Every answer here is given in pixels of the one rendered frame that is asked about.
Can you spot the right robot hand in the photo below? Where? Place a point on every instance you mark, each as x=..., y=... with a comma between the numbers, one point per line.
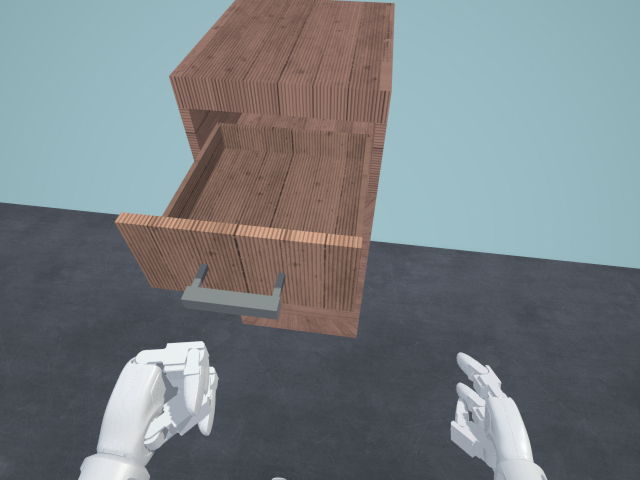
x=496, y=418

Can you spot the drawer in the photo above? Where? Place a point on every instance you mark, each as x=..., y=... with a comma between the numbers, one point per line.
x=259, y=201

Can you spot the right robot forearm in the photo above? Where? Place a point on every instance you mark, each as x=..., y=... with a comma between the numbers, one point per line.
x=518, y=469

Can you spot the left robot forearm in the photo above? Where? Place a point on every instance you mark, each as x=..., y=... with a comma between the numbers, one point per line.
x=102, y=466

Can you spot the handle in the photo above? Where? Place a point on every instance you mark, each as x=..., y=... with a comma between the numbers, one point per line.
x=239, y=303

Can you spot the cabinet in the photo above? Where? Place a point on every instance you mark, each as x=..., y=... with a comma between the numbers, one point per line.
x=321, y=65

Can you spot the left robot hand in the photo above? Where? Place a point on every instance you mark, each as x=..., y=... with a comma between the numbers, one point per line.
x=131, y=427

